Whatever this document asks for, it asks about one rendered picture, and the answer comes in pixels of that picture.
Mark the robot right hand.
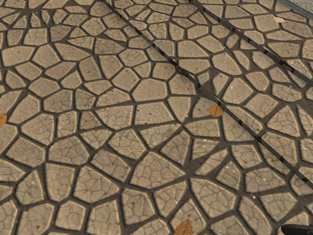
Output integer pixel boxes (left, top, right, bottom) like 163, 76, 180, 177
281, 224, 313, 235

